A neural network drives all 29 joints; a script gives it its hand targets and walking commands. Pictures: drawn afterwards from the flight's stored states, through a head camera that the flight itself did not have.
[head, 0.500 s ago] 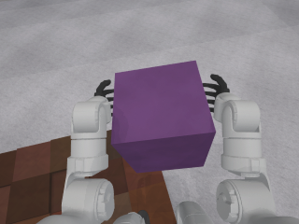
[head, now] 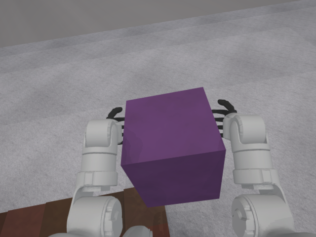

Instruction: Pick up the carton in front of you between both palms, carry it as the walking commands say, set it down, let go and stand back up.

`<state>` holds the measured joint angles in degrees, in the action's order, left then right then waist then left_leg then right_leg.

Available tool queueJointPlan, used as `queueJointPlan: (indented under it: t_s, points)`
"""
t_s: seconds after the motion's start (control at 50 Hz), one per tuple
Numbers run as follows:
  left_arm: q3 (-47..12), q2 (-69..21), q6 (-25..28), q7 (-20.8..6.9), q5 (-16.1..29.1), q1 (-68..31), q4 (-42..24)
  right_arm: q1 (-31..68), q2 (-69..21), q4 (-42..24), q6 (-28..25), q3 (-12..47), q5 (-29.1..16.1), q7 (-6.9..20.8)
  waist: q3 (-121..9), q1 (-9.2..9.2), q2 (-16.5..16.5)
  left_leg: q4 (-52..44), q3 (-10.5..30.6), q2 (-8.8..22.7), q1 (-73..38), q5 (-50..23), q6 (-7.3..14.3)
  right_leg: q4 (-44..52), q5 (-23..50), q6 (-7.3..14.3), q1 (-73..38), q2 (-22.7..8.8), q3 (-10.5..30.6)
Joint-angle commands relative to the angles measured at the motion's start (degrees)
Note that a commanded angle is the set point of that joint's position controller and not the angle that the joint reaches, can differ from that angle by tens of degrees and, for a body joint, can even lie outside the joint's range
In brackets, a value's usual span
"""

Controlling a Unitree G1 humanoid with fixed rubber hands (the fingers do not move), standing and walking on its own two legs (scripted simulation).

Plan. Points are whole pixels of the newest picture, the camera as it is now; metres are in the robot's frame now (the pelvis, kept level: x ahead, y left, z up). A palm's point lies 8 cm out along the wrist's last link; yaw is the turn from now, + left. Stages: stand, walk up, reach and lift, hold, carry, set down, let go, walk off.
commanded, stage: carry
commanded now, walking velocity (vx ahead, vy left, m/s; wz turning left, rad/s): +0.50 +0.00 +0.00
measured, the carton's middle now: (173, 150) +0.34 -0.01 +0.00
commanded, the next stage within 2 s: none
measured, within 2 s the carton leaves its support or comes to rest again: neither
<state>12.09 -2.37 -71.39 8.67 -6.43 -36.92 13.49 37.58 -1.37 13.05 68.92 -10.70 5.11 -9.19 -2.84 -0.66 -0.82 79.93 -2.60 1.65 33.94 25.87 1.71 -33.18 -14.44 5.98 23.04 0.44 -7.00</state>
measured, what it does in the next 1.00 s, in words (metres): walks ahead: left foot 0.03 m higher, then right foot 0.03 m lower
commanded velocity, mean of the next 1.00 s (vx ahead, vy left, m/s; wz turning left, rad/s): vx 0.50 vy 0.00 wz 0.00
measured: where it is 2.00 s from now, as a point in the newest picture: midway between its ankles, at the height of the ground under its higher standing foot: (171, 114)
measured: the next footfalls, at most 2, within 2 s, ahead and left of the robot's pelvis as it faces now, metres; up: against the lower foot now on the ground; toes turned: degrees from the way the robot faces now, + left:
left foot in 0.34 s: +0.42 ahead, +0.08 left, +0.03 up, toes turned +4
right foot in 0.80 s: +0.61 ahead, -0.12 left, +0.00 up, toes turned -7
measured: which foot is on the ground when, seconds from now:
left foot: up 0.00-0.32, down 0.34-0.80, up 0.82-1.00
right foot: down 0.00-0.36, up 0.38-0.78, down 0.80-1.00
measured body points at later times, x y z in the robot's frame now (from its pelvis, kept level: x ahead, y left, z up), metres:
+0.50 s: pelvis +0.30 +0.02 +0.02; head +0.34 +0.01 +0.47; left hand +0.68 +0.13 +0.11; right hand +0.65 -0.16 +0.11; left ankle +0.38 +0.08 -0.70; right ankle +0.22 -0.08 -0.62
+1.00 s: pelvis +0.58 -0.04 +0.01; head +0.60 -0.05 +0.46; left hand +0.94 +0.11 +0.11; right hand +0.95 -0.19 +0.10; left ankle +0.60 +0.10 -0.65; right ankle +0.57 -0.11 -0.73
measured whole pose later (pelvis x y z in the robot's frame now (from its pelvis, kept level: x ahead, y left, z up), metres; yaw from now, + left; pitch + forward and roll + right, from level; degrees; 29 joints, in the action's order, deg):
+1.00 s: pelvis +0.58 -0.04 +0.01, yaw -1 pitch +5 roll +1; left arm 12.2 -1.9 -71.7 10.3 -4.9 -39.1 13.8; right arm 40.2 -0.6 14.2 69.1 -11.4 4.8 -9.0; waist -4.0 -1.5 -1.4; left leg 63.0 -2.1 3.3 37.4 19.9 0.6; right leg -26.6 -14.9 3.7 17.3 0.0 -6.5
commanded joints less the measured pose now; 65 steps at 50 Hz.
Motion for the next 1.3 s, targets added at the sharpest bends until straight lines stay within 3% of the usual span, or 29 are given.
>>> queueJointPlan:
  t_s: [0.0, 0.14, 0.24, 0.28, 0.3, 0.32, 0.34, 0.36, 0.38, 0.42, 0.48, 0.56, 0.66, 0.72, 0.76, 0.78, 0.8, 0.82, 0.84, 0.88, 0.92, 1.0, 1.12, 1.14, 1.18, 1.2, 1.22, 1.24, 1.28]
  points:
    - [-32.66, -66.66, 3.96, -16.74, 30.21, -49.97, -17.00, 42.43, -71.57, -11.48, -1.20, 34.17, -27.83, 14.47, -25.91, -0.73, 6.47, 3.57, 1.31, 3.68, 15.47, -3.62, -0.04, 12.04, 12.17, 5.44, -28.06, -16.79, 22.37]
    - [-38.11, -63.53, 4.90, -16.51, 30.46, -45.08, -20.59, 36.87, -68.29, -13.34, -2.32, 38.66, -26.25, 13.58, -23.90, -2.56, 6.17, -3.98, -2.75, 3.04, 26.65, -7.40, 0.26, 8.16, 29.09, 5.77, -34.85, -12.37, 15.54]
    - [-38.44, -59.36, 4.06, -16.23, 29.88, -42.86, -17.33, 34.68, -63.38, -10.43, -1.50, 37.79, -24.60, 13.59, -20.35, -3.68, 7.24, -33.64, -8.11, -1.47, 13.52, -18.10, 2.22, 7.88, 44.74, 3.53, -33.20, -9.19, 9.30]
    - [-37.49, -59.25, 3.79, -16.49, 29.42, -41.51, -13.82, 33.31, -62.05, -7.65, -1.13, 36.23, -23.55, 13.84, -21.13, -0.84, 9.69, -42.95, -12.74, -6.87, -3.17, -19.45, 3.28, 3.37, 62.89, 1.06, -28.60, -9.39, 5.64]
    - [-36.94, -59.66, 3.78, -16.65, 29.05, -41.27, -12.22, 32.67, -62.25, -6.13, -1.14, 35.32, -23.25, 14.15, -24.31, 2.25, 11.35, -47.36, -12.52, -7.23, -14.73, -21.74, 4.18, -4.61, 65.72, -0.54, -25.83, -9.66, 3.26]
    - [-36.40, -60.10, 3.92, -16.88, 28.60, -41.58, -10.65, 32.30, -62.73, -4.94, -1.36, 34.45, -22.90, 14.64, -28.86, 6.05, 9.51, -52.14, -9.42, -4.36, -28.50, -30.49, 4.79, -16.90, 57.33, -2.58, -20.47, -8.47, 0.70]
    - [-35.79, -61.51, 3.95, -17.10, 28.11, -41.67, -9.12, 31.75, -61.79, -4.02, -1.71, 33.24, -22.05, 15.12, -31.58, 6.11, 2.16, -53.69, 3.43, 3.24, -44.35, -29.18, 8.71, -26.78, 38.44, -5.45, -3.47, -5.24, 2.99]
    - [-35.31, -62.26, 3.78, -17.36, 28.03, -43.26, -10.27, 32.41, -62.88, -3.00, -2.68, 33.29, -22.71, 15.47, -36.47, 7.56, -17.86, -54.61, 32.96, 18.97, -57.37, -37.70, 20.15, -49.88, -7.32, -9.31, 16.00, 6.76, 4.24]
    - [-35.19, -62.85, 3.92, -17.17, 27.50, -43.87, -9.94, 31.80, -65.01, -2.90, -2.65, 33.68, -24.70, 15.93, -37.14, 6.58, -13.30, -54.40, 32.01, 16.63, -55.60, -34.69, 18.99, -54.66, -12.39, -6.83, 18.04, 3.03, 11.35]
    - [-34.60, -64.04, 4.60, -16.43, 27.27, -46.42, -12.40, 39.66, -68.68, -9.03, -3.30, 35.60, -28.10, 16.50, -28.84, 5.44, -0.04, -55.61, 24.55, 14.81, -43.22, -27.84, 14.32, -44.83, -10.21, -4.90, 19.22, -1.87, 11.03]
    - [-33.21, -62.61, 4.86, -14.44, 25.87, -44.83, -14.45, 46.23, -70.91, -13.81, -3.02, 38.40, -31.96, 16.74, -26.00, 4.29, -0.38, -60.08, 17.64, 11.66, -33.26, -18.49, 10.77, -29.06, -5.39, -4.87, 13.05, -2.78, 8.36]
    - [-33.37, -59.81, 4.41, -12.59, 23.90, -43.78, -15.67, 44.17, -68.79, -12.62, -1.86, 37.54, -32.56, 17.05, -26.40, 4.61, -5.19, -59.86, 12.42, 11.59, -34.25, -22.93, 12.05, -14.05, -0.30, -5.83, 11.64, -2.84, 6.05]
    - [-33.47, -57.74, 2.76, -13.02, 23.08, -42.96, -11.74, 40.72, -65.98, -6.60, -0.59, 35.20, -29.34, 17.17, -23.14, 4.97, -5.17, -57.81, 6.12, 9.02, -33.32, -26.35, 8.75, 1.78, 13.25, -6.76, 6.11, -1.81, 3.65]
    - [-32.41, -58.41, 2.20, -14.32, 23.62, -43.32, -6.96, 39.32, -64.83, -2.41, -0.48, 32.77, -26.91, 17.20, -21.42, 5.20, -4.15, -50.22, 1.81, 6.27, -32.79, -28.32, 6.52, 12.66, 21.16, -6.32, -0.98, -0.41, 0.36]
    - [-30.21, -58.66, 2.10, -15.14, 23.32, -42.94, -2.79, 38.96, -64.18, -0.18, -0.57, 31.05, -26.27, 17.33, -22.46, 2.45, -0.93, -36.92, -2.87, 2.02, -21.66, -26.45, 3.70, 13.78, 22.11, -5.01, -18.83, -0.49, -2.34]
    - [-28.60, -58.42, 2.02, -15.46, 22.83, -39.77, 0.19, 39.91, -63.50, 0.99, -0.44, 30.08, -26.35, 17.35, -23.89, -0.51, 2.42, -28.03, -2.30, 0.54, -9.30, -8.78, 2.26, 9.65, 27.20, -3.25, -30.22, -9.23, 8.35]
    - [-27.38, -56.58, 2.05, -15.46, 22.74, -40.68, 1.20, 39.55, -64.69, 2.74, -0.05, 29.06, -26.21, 17.46, -25.37, 0.18, 9.60, -17.13, -0.59, -1.89, 3.33, 6.65, 1.41, 2.18, 43.81, -0.21, -41.80, -19.98, 22.68]
    - [-26.42, -55.74, 2.28, -15.21, 22.12, -42.30, 1.30, 41.82, -66.34, 2.91, 0.30, 28.21, -26.53, 17.33, -29.19, -2.68, 14.84, -7.81, 1.10, -3.15, 15.73, 8.52, 0.85, 4.87, 24.52, 10.27, -47.84, -25.60, 34.49]
    - [-26.03, -57.95, 2.67, -15.41, 23.17, -42.38, 0.49, 43.50, -66.27, 1.82, 0.24, 28.13, -26.41, 17.10, -27.94, -2.87, 11.98, -5.79, 3.07, -0.08, 19.26, 6.87, 0.95, 9.45, 7.84, 10.75, -42.93, -24.96, 37.19]
    - [-27.59, -61.70, 3.26, -16.08, 26.15, -48.66, -4.62, 46.33, -67.76, -0.10, -0.29, 28.41, -26.46, 16.52, -22.87, -1.87, 6.05, -9.72, 3.31, 1.79, 17.58, -0.26, 0.14, 12.69, 10.14, 7.14, -33.60, -21.03, 30.13]
    - [-29.68, -64.42, 3.83, -16.23, 28.81, -53.21, -9.33, 47.14, -69.37, -3.60, -0.74, 29.44, -26.97, 15.64, -22.62, -1.19, 6.47, -13.81, 3.11, 3.55, 13.27, -4.39, -0.93, 14.87, 10.46, 5.23, -28.64, -18.55, 23.90]
    - [-32.17, -65.94, 3.89, -15.78, 30.49, -52.10, -13.30, 45.94, -69.22, -8.63, -1.10, 31.74, -26.72, 13.77, -22.81, -1.85, 8.41, -24.94, -0.30, 3.08, 11.02, -11.16, -2.13, 14.84, 18.69, 4.72, -29.24, -14.38, 14.48]
    - [-35.28, -63.18, 2.91, -15.05, 30.59, -48.76, -17.91, 40.82, -65.97, -11.55, 0.05, 34.12, -25.55, 12.94, -22.43, -2.67, 9.88, -46.84, -5.73, -1.12, 1.02, -22.61, -0.46, 9.74, 38.39, 0.90, -33.62, -11.18, 5.96]
    - [-35.48, -62.47, 2.70, -14.95, 30.10, -47.37, -17.36, 39.84, -65.24, -11.16, 0.40, 34.19, -25.41, 13.18, -22.74, -2.24, 10.58, -50.91, -7.04, -2.45, -3.43, -24.33, 0.20, 7.74, 42.85, -0.31, -33.31, -10.73, 4.61]
    - [-35.80, -61.74, 2.34, -14.89, 29.29, -45.49, -15.55, 37.25, -64.52, -8.76, 0.75, 33.75, -24.89, 13.97, -27.19, 1.76, 9.19, -59.01, -10.01, -4.01, -22.89, -31.23, 1.65, -3.71, 45.74, -3.74, -27.77, -8.86, 0.07]
    - [-36.05, -61.18, 2.34, -14.98, 28.73, -45.36, -14.63, 35.95, -64.28, -7.40, 0.78, 33.28, -24.74, 14.55, -29.57, 3.13, 5.70, -56.76, -4.13, 1.85, -36.73, -30.50, 2.35, -12.08, 32.16, -5.13, -16.83, -8.14, 0.52]
    - [-36.32, -61.31, 2.09, -15.28, 28.65, -44.95, -13.23, 35.71, -63.63, -6.07, 0.70, 32.59, -24.35, 15.05, -34.47, 2.71, -6.37, -49.03, 13.86, 16.45, -50.77, -47.99, 5.09, -22.85, 1.54, -6.35, -3.65, -4.88, 2.19]
    - [-35.60, -62.72, 1.72, -15.49, 28.35, -44.11, -11.18, 35.34, -61.86, -4.16, 0.33, 31.43, -23.21, 15.23, -39.47, 2.76, -18.27, -53.85, 31.53, 22.87, -62.81, -41.24, 14.71, -37.21, -17.75, -7.32, 13.06, 2.29, 5.03]
    - [-36.50, -64.53, 2.26, -15.56, 29.02, -48.28, -12.78, 37.44, -64.93, -6.77, -0.45, 31.80, -24.33, 16.01, -33.19, 3.02, -10.94, -56.11, 25.79, 19.30, -57.85, -36.22, 12.74, -41.11, -14.58, -4.96, 21.54, -1.53, 8.14]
